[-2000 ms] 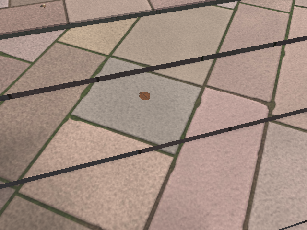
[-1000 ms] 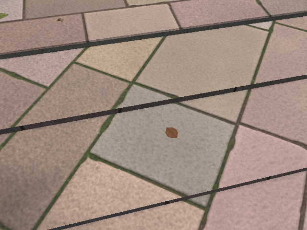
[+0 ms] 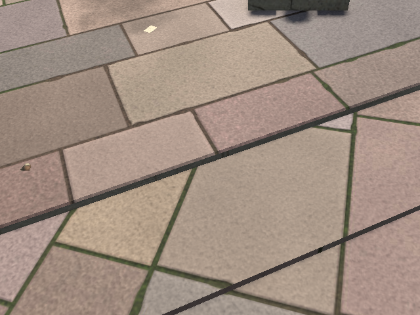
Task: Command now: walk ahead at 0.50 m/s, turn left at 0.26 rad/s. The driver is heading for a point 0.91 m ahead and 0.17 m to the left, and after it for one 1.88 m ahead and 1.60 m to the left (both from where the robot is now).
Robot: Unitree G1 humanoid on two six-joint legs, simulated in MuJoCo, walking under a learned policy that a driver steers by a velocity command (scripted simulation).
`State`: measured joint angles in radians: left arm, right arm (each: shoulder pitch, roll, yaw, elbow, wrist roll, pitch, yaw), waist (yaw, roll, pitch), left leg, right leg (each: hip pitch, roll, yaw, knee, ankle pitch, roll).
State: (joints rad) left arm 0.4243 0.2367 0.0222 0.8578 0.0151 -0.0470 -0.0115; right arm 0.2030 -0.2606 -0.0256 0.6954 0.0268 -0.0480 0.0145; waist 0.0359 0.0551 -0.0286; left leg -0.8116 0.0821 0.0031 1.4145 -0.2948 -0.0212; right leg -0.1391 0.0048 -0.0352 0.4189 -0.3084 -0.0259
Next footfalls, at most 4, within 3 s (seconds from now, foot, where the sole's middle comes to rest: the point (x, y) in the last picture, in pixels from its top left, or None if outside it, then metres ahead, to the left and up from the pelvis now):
0.22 left None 0.31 0.14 -0.74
0.66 right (247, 282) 0.60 -0.02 -0.71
1.08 left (165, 295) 0.56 0.23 -0.70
1.56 right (224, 197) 0.93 0.05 -0.70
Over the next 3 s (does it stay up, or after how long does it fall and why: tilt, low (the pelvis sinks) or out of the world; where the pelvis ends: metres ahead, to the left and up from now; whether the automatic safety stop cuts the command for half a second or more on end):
stays up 0.86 0.15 0.06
